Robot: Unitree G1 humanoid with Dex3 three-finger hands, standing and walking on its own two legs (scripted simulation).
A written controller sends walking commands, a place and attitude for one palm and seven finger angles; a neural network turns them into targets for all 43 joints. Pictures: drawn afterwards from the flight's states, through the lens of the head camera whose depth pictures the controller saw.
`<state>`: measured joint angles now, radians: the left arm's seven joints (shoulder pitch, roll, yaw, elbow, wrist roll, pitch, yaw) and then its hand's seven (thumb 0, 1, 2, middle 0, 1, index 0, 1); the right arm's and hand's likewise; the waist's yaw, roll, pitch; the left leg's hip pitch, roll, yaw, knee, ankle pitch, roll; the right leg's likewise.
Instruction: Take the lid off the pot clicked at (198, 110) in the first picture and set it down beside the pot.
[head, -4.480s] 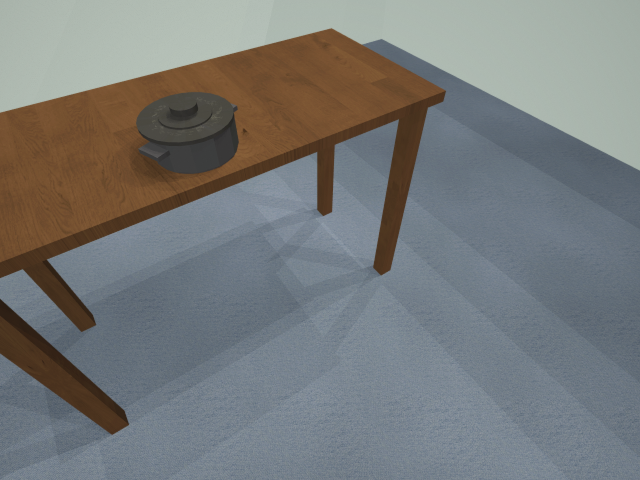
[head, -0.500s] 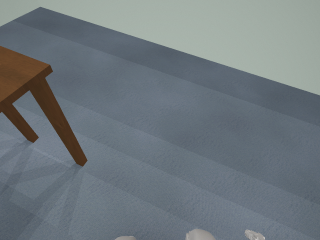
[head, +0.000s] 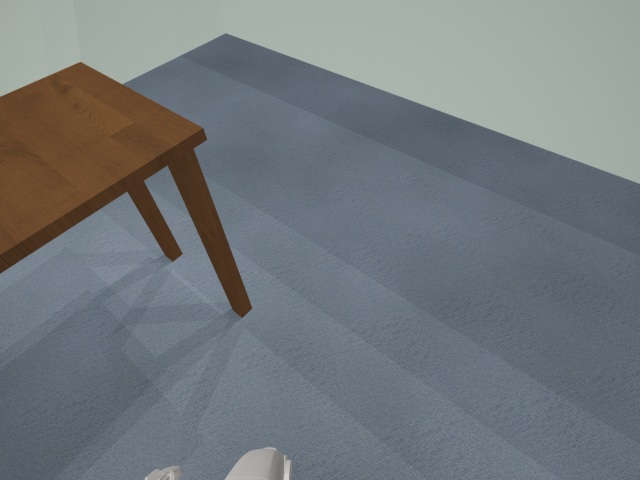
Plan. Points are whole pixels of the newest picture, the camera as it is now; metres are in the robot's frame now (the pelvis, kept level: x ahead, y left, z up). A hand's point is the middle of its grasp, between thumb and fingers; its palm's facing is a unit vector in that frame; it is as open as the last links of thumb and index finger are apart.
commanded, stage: turn to face it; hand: left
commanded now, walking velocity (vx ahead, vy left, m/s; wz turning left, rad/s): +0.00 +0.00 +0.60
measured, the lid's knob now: out of the picture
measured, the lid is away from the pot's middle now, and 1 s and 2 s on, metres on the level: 0.00 0.00 0.00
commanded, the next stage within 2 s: take the last steps up to it in 1.34 s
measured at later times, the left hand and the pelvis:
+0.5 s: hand out of the picture +0.02 +0.30 -0.16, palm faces +0.33 -0.91 -0.26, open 7.3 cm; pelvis +0.00 +0.06 +0.00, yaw +17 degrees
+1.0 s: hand out of the picture -0.02 +0.22 -0.14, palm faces +0.57 -0.77 -0.29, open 7.3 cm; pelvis +0.02 +0.01 +0.00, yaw +37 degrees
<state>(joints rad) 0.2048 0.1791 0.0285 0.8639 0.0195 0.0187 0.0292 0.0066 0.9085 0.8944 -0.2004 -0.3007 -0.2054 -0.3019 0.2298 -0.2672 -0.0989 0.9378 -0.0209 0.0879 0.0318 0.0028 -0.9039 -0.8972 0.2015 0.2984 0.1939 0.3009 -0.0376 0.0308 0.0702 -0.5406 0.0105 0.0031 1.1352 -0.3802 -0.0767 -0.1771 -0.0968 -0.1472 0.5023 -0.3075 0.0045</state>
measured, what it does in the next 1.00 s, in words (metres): steps on the spot, turning left: left foot, then right foot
